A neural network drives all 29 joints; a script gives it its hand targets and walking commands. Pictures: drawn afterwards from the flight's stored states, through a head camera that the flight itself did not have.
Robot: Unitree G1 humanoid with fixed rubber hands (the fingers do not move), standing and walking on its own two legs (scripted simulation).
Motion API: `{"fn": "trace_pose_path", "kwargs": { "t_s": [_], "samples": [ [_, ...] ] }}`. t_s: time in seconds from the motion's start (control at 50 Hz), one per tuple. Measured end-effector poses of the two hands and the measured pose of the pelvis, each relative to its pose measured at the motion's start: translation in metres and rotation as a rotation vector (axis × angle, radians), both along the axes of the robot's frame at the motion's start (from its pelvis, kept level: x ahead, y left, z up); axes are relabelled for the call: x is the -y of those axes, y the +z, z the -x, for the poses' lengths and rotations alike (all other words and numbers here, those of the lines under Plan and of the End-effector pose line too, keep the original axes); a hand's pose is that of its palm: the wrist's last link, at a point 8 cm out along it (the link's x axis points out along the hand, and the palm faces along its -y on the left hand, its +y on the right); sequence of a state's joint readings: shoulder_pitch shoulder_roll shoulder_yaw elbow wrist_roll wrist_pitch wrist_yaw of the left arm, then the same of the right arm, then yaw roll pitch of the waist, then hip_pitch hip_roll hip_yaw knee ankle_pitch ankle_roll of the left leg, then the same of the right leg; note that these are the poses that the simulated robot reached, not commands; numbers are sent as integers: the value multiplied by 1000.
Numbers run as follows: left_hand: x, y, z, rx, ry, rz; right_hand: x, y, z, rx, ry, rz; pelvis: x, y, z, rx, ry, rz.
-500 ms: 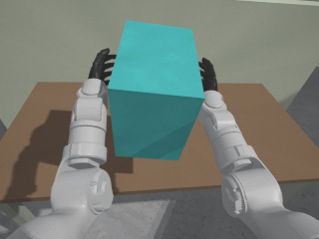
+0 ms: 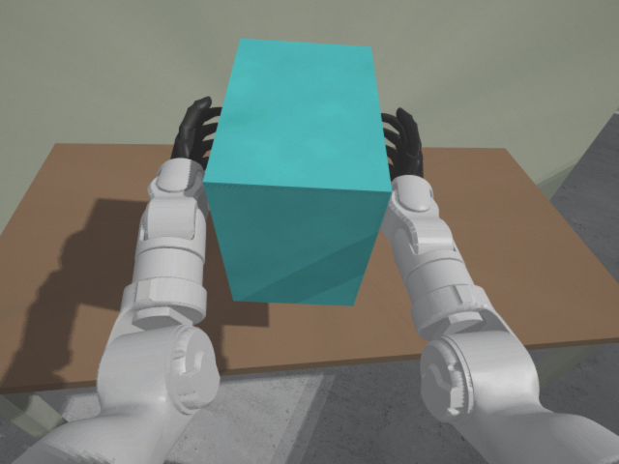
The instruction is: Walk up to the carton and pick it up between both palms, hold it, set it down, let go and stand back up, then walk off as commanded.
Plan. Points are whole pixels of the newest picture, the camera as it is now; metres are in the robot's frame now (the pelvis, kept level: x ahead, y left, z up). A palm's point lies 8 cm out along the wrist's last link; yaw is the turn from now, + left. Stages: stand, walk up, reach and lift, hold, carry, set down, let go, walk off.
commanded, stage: set down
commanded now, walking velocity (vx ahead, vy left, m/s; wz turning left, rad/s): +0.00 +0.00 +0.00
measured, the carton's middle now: (299, 178) +0.45 -0.02 +0.15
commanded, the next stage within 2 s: none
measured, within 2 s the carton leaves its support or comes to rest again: neither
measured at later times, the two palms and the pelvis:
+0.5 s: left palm (199, 169) +0.45 +0.12 +0.16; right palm (399, 185) +0.41 -0.15 +0.17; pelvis +0.02 +0.01 +0.00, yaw +0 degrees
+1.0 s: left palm (201, 184) +0.46 +0.12 +0.13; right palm (393, 199) +0.41 -0.14 +0.14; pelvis +0.02 +0.01 +0.00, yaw +0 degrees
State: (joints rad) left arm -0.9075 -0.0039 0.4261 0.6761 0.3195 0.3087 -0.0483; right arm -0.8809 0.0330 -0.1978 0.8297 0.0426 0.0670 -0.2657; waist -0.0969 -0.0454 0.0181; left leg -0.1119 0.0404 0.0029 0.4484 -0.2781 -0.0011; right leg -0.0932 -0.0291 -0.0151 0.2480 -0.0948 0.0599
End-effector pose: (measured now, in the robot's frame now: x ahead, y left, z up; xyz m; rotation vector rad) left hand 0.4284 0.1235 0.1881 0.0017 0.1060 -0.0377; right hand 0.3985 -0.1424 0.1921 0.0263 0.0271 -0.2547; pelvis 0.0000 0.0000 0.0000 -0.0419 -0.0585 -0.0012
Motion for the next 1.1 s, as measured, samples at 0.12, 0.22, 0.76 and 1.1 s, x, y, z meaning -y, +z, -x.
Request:
{"fn": "trace_pose_path", "kwargs": {
  "t_s": [0.12,0.22,0.76,1.1],
  "samples": [
    [1,-8,-9,-19,-13,3,1,-8,-5,-18,-14,-2,-3,0,-6,-9,1,1],
    [5,-13,-16,-29,-30,-3,4,-17,-8,-27,-29,-4,-5,0,-11,-15,2,2],
    [7,-45,-24,-77,-69,21,4,-40,-6,-57,-73,-19,-11,0,-15,-20,5,2],
    [5,-64,-33,-110,-88,33,1,-54,-11,-77,-94,-30,-14,-1,-23,-31,6,3]
  ]
}}
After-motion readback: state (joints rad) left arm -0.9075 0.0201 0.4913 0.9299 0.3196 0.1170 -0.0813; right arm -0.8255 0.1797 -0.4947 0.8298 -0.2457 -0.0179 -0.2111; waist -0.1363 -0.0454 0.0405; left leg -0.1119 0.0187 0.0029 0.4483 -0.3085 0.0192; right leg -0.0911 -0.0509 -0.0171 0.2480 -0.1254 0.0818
